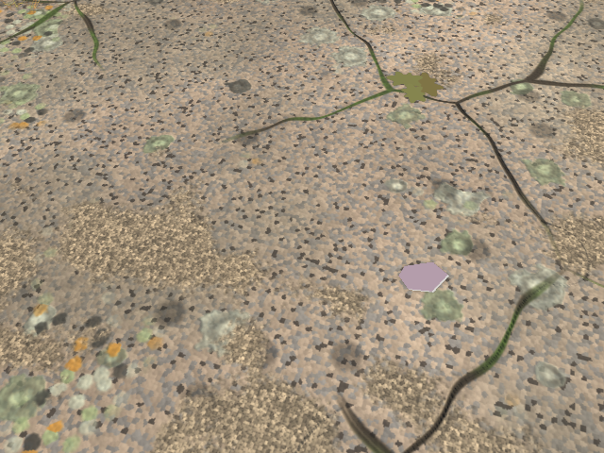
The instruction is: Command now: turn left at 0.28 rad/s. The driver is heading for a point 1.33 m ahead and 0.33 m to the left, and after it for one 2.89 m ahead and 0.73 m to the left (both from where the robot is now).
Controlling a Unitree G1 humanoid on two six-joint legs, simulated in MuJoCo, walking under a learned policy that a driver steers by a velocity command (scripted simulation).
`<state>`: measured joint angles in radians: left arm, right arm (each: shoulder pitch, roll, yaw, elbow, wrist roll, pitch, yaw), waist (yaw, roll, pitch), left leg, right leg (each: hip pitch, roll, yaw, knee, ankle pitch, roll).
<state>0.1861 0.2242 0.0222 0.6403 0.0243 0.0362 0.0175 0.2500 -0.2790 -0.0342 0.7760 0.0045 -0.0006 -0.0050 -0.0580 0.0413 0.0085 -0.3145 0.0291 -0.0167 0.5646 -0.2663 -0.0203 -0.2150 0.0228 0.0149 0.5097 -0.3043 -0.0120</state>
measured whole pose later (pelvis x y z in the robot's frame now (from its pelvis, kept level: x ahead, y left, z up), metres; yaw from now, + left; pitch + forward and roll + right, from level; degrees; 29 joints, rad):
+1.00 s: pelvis +0.03 +0.06 +0.00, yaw +16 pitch +2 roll +1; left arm 0.28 0.30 0.07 0.70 -0.03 -0.02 0.01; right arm 0.15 -0.29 -0.07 0.64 0.01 -0.01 0.00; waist 0.01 0.01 0.01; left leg -0.34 -0.09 -0.04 0.78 -0.55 0.05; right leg -0.32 0.01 0.14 0.58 -0.31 -0.01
